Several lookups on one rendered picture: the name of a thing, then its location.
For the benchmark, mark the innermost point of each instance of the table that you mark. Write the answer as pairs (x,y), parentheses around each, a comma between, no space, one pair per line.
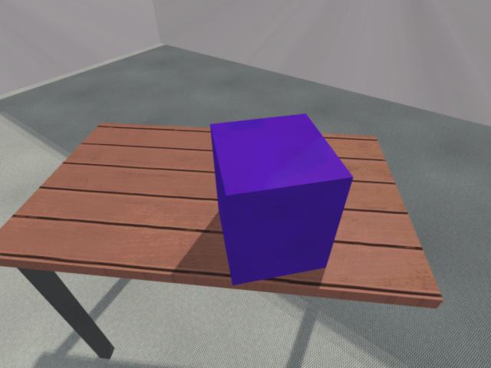
(140,202)

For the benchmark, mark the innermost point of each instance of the carton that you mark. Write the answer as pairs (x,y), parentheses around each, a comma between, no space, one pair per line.
(281,192)

